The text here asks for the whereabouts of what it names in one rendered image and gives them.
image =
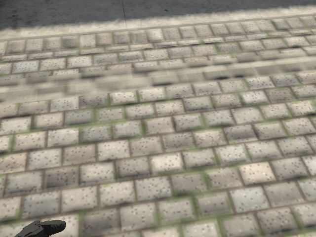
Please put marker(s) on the robot left hand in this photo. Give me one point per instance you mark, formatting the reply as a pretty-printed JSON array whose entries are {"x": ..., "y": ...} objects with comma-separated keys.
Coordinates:
[{"x": 42, "y": 229}]

